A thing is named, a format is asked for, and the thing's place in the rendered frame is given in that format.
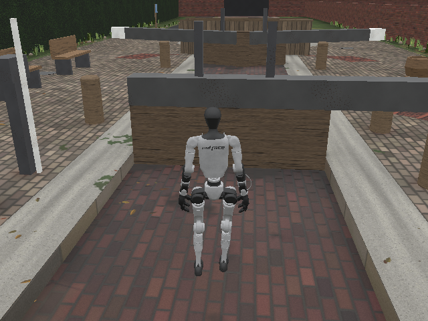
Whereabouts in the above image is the robot left upper arm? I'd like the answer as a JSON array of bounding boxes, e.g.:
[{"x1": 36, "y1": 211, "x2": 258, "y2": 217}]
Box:
[{"x1": 184, "y1": 136, "x2": 199, "y2": 174}]

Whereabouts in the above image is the robot left foot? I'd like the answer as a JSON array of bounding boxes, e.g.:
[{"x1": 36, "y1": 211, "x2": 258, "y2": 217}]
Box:
[{"x1": 194, "y1": 259, "x2": 203, "y2": 276}]

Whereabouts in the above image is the robot right forearm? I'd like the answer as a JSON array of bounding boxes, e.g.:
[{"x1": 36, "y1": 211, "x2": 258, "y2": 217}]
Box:
[{"x1": 235, "y1": 163, "x2": 248, "y2": 196}]

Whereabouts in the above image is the robot right hand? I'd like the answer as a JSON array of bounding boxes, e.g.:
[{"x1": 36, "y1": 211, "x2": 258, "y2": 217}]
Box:
[{"x1": 233, "y1": 194, "x2": 249, "y2": 213}]

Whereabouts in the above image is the robot left hand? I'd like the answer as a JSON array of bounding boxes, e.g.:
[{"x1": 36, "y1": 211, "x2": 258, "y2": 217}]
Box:
[{"x1": 179, "y1": 195, "x2": 194, "y2": 212}]

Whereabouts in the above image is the left robot shin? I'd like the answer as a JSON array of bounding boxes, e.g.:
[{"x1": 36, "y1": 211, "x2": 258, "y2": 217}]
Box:
[{"x1": 193, "y1": 223, "x2": 203, "y2": 267}]

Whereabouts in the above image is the robot left forearm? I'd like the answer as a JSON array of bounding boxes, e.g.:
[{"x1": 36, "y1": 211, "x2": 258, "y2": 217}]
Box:
[{"x1": 179, "y1": 164, "x2": 191, "y2": 196}]

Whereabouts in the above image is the robot right upper arm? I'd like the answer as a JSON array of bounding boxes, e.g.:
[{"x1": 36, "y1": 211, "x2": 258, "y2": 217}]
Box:
[{"x1": 227, "y1": 135, "x2": 243, "y2": 173}]

